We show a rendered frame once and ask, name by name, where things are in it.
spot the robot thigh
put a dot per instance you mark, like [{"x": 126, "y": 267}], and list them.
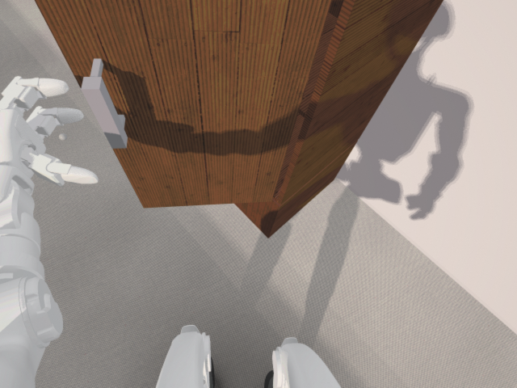
[
  {"x": 298, "y": 366},
  {"x": 187, "y": 362}
]

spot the robot left upper arm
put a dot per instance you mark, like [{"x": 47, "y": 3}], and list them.
[{"x": 29, "y": 320}]

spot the cupboard door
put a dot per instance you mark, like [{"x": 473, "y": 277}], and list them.
[{"x": 210, "y": 89}]

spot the robot left forearm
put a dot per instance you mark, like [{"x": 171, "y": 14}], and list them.
[{"x": 19, "y": 231}]

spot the handle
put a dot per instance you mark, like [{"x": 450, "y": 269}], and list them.
[{"x": 100, "y": 102}]

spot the left robot hand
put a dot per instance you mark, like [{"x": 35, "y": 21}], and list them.
[{"x": 16, "y": 133}]

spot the left robot thigh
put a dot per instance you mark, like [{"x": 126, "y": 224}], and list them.
[{"x": 187, "y": 362}]

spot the right robot thigh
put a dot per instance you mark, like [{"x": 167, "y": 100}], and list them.
[{"x": 298, "y": 366}]

